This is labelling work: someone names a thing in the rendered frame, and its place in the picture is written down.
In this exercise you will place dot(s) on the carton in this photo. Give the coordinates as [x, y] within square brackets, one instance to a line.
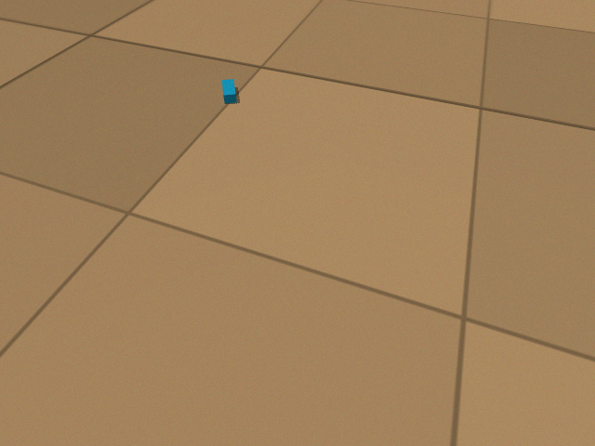
[229, 91]

